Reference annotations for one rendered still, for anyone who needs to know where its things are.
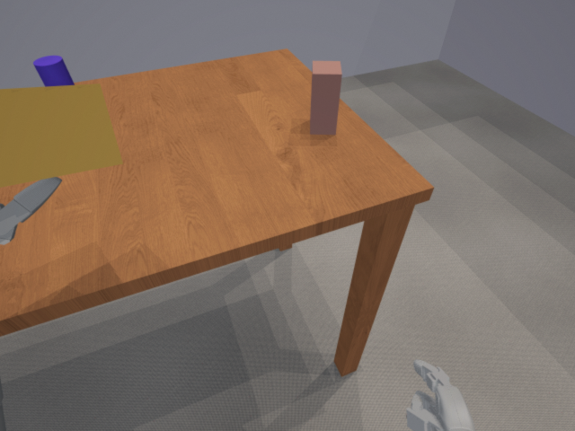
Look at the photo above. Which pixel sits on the right robot hand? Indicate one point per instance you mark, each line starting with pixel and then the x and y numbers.
pixel 448 411

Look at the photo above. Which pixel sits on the table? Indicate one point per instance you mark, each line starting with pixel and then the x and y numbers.
pixel 218 166

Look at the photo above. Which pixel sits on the left robot hand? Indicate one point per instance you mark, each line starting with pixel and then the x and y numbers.
pixel 24 205

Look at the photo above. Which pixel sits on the sponge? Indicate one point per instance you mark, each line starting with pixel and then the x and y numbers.
pixel 52 131

